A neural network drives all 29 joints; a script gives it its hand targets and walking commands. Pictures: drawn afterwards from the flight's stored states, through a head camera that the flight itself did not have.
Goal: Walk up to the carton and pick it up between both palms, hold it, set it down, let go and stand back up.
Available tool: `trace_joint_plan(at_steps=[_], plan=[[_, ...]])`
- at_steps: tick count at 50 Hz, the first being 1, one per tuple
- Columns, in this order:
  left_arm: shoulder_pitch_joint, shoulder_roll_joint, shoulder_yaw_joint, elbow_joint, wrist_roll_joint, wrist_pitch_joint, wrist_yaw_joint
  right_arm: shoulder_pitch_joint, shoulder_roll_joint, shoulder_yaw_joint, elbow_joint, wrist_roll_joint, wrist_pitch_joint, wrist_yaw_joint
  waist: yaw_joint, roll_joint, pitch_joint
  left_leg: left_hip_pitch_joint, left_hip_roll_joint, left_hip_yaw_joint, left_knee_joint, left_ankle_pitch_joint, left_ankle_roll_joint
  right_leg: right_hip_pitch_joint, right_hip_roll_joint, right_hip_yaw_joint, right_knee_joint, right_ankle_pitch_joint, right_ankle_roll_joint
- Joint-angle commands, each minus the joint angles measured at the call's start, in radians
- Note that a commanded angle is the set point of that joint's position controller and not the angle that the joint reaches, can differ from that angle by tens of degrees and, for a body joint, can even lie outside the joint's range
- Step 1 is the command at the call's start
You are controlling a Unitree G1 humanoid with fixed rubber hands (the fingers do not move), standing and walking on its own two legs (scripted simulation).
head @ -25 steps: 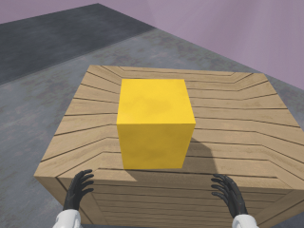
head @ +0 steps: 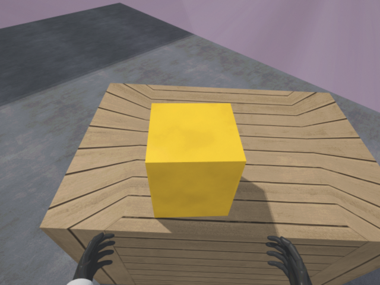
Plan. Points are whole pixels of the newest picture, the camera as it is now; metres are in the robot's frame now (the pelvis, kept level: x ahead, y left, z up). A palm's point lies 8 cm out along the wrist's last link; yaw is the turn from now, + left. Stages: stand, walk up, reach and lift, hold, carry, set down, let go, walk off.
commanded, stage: set down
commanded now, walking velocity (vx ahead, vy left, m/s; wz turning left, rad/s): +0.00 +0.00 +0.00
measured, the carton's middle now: (191, 162) +0.44 +0.03 -0.02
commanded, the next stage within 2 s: let go in 0.34 s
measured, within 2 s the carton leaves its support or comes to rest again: neither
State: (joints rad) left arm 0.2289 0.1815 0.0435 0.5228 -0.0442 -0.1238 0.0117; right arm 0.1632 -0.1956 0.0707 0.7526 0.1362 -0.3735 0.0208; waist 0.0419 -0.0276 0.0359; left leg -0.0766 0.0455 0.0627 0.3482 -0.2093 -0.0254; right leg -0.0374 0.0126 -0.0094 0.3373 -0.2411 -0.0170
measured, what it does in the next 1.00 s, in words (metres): stands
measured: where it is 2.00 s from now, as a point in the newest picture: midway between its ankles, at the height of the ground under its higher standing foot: outside the picture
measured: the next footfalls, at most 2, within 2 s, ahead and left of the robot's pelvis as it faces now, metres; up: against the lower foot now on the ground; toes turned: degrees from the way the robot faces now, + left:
none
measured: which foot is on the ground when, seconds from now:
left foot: down 0.00-1.00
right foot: down 0.00-1.00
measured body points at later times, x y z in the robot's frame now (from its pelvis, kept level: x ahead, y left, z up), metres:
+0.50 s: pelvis -0.01 +0.01 +0.00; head +0.00 +0.01 +0.45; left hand +0.15 +0.24 -0.09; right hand +0.15 -0.21 -0.09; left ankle -0.01 +0.13 -0.75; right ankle -0.03 -0.11 -0.75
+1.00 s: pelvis -0.01 +0.00 +0.00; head -0.01 +0.01 +0.45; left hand +0.15 +0.24 -0.10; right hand +0.15 -0.24 -0.09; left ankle -0.01 +0.13 -0.75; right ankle -0.03 -0.11 -0.75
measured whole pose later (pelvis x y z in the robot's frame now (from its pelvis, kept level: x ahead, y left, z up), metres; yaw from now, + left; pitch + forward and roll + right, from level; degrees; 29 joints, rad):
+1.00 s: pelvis -0.01 +0.00 +0.00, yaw +1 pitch -2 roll +0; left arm 0.21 0.20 0.02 0.59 0.01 0.02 0.00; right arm 0.19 -0.23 -0.03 0.71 -0.02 -0.10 -0.01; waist 0.01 -0.01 0.02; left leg -0.16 0.04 0.05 0.44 -0.24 -0.02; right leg -0.11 0.01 -0.02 0.42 -0.27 -0.01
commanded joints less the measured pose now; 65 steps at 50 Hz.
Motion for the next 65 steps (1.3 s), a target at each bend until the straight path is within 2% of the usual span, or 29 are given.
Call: trace_joint_plan(at_steps=[1, 7, 10, 11, 12, 13, 16, 23, 32, 40, 41, 42, 43, 44, 46, 48, 50, 51, 60, 61, 65], plan=[[-0.047, 0.086, 0.025, -0.126, 0.014, 0.025, -0.006, -0.054, -0.096, -0.049, -0.109, -0.031, 0.004, -0.006, 0.0, 0.019, -0.06, 0.162, -0.055, 0.011, 0.008, 0.352, -0.006, -0.141, 0.013, -0.004, -0.092, 0.22, -0.008], [-0.067, 0.096, 0.013, -0.132, 0.022, 0.081, -0.013, -0.052, -0.087, -0.079, -0.117, -0.068, 0.049, -0.014, -0.015, 0.03, -0.045, 0.163, -0.053, 0.013, 0.004, 0.32, -0.007, -0.169, 0.014, -0.015, -0.102, 0.171, -0.008], [-0.07, 0.098, 0.012, -0.138, 0.04, 0.109, -0.011, -0.051, -0.081, -0.083, -0.096, -0.076, 0.071, -0.011, -0.011, 0.066, -0.044, 0.167, -0.051, 0.014, 0.004, 0.31, -0.012, -0.174, 0.015, -0.019, -0.104, 0.137, -0.016], [-0.066, 0.095, 0.01, -0.049, 0.072, 0.157, -0.023, -0.044, -0.074, -0.078, -0.028, -0.099, 0.117, -0.022, -0.051, 0.06, 0.014, 0.174, -0.057, -0.002, 0.006, 0.247, -0.013, -0.19, -0.001, -0.005, -0.122, 0.102, -0.01], [-0.078, 0.108, 0.02, -0.085, 0.068, 0.178, -0.027, -0.053, -0.063, -0.082, -0.069, -0.111, 0.132, -0.026, -0.025, 0.064, -0.001, 0.169, -0.056, 0.002, -0.001, 0.226, -0.012, -0.184, 0.001, -0.016, -0.118, 0.09, -0.006], [-0.074, 0.11, 0.017, -0.084, 0.068, 0.195, -0.027, -0.048, -0.062, -0.087, -0.078, -0.116, 0.144, -0.028, -0.036, 0.062, 0.008, 0.159, -0.056, 0.005, -0.004, 0.208, -0.011, -0.184, 0.0, -0.014, -0.117, 0.083, -0.004], [-0.109, 0.118, 0.013, -0.117, 0.052, 0.214, -0.019, -0.065, -0.057, -0.097, -0.115, -0.135, 0.15, -0.031, -0.02, 0.042, -0.019, 0.132, -0.048, 0.011, -0.012, 0.192, -0.001, -0.169, 0.001, -0.022, -0.097, 0.075, 0.005], [-0.132, 0.121, -0.029, -0.154, 0.029, 0.216, 0.007, -0.085, -0.091, -0.161, -0.127, -0.173, 0.138, -0.006, -0.049, 0.036, -0.074, 0.145, -0.024, 0.007, 0.008, 0.2, -0.005, -0.191, 0.013, -0.034, -0.062, 0.105, 0.0], [-0.084, 0.113, 0.008, -0.073, 0.06, 0.218, -0.015, -0.055, -0.1, -0.11, -0.089, -0.142, 0.129, -0.005, -0.031, 0.02, -0.079, 0.187, -0.053, 0.002, 0.037, 0.312, -0.013, -0.152, 0.01, -0.023, -0.06, 0.266, 0.016], [-0.143, 0.11, 0.003, -0.103, 0.065, 0.224, -0.007, -0.079, -0.093, -0.115, -0.107, -0.147, 0.139, -0.002, -0.038, 0.034, -0.032, 0.166, -0.042, 0.008, 0.019, 0.232, -0.008, -0.194, 0.003, -0.02, -0.071, 0.187, 0.008], [-0.116, 0.076, -0.013, -0.144, 0.032, 0.214, -0.009, -0.055, -0.137, -0.159, -0.2, -0.145, 0.133, -0.007, 0.007, -0.013, -0.051, 0.082, -0.07, 0.019, 0.052, 0.224, -0.018, -0.151, 0.002, -0.008, -0.036, 0.2, 0.022], [-0.127, 0.09, -0.012, -0.14, 0.033, 0.216, -0.011, -0.046, -0.132, -0.149, -0.193, -0.146, 0.133, -0.012, -0.016, 0.008, -0.053, 0.088, -0.066, 0.021, 0.042, 0.199, -0.017, -0.15, 0.001, -0.004, -0.027, 0.222, 0.022], [-0.129, 0.09, -0.009, -0.146, 0.032, 0.215, -0.011, -0.048, -0.13, -0.149, -0.19, -0.146, 0.133, -0.014, -0.008, 0.005, -0.056, 0.076, -0.069, 0.02, 0.044, 0.199, -0.017, -0.14, -0.001, -0.004, -0.025, 0.225, 0.024], [0.019, 0.191, 0.032, 0.014, 0.071, 0.131, 0.003, 0.046, -0.186, -0.141, -0.066, -0.151, 0.234, -0.048, -0.012, 0.062, -0.129, -0.055, 0.043, -0.06, 0.109, 0.376, 0.032, -0.098, -0.082, 0.059, 0.045, 0.351, 0.008], [0.037, 0.194, 0.034, 0.032, 0.059, 0.108, -0.005, 0.047, -0.167, -0.139, -0.111, -0.152, 0.286, -0.05, -0.031, 0.044, -0.123, -0.038, 0.054, -0.073, 0.093, 0.285, 0.042, -0.097, -0.1, 0.081, 0.034, 0.313, 0.013], [0.012, 0.192, 0.03, 0.015, 0.068, 0.08, -0.004, 0.07, -0.174, -0.14, -0.122, -0.154, 0.297, -0.05, -0.038, 0.03, -0.178, 0.015, 0.073, -0.083, 0.115, 0.383, 0.054, -0.083, -0.113, 0.085, 0.06, 0.404, 0.009], [0.007, 0.171, 0.022, 0.027, 0.068, 0.071, -0.007, 0.088, -0.16, -0.136, -0.109, -0.148, 0.305, -0.046, -0.047, 0.017, -0.148, -0.014, 0.07, -0.084, 0.11, 0.329, 0.047, -0.1, -0.11, 0.078, 0.046, 0.358, 0.009], [0.001, 0.165, 0.018, 0.03, 0.064, 0.071, -0.01, 0.083, -0.161, -0.135, -0.117, -0.148, 0.31, -0.044, -0.041, -0.006, -0.121, -0.027, 0.068, -0.082, 0.106, 0.298, 0.046, -0.115, -0.101, 0.068, 0.043, 0.344, 0.009], [0.056, 0.197, 0.005, 0.081, 0.06, 0.074, -0.012, 0.132, -0.196, -0.132, -0.11, -0.151, 0.321, -0.03, -0.044, 0.034, 0.013, -0.105, 0.06, -0.104, 0.066, 0.16, 0.047, -0.171, -0.099, 0.078, 0.015, 0.172, 0.012], [0.064, 0.205, 0.004, 0.086, 0.058, 0.074, -0.012, 0.136, -0.197, -0.131, -0.105, -0.15, 0.322, -0.029, -0.043, 0.017, 0.014, -0.11, 0.061, -0.105, 0.065, 0.139, 0.046, -0.174, -0.098, 0.079, 0.01, 0.157, 0.011], [0.08, 0.217, -0.002, 0.106, 0.058, 0.078, -0.011, 0.17, -0.206, -0.126, -0.091, -0.149, 0.324, -0.026, -0.045, 0.011, 0.03, -0.147, 0.055, -0.118, 0.035, 0.041, 0.044, -0.182, -0.094, 0.076, 0.004, 0.047, 0.013]])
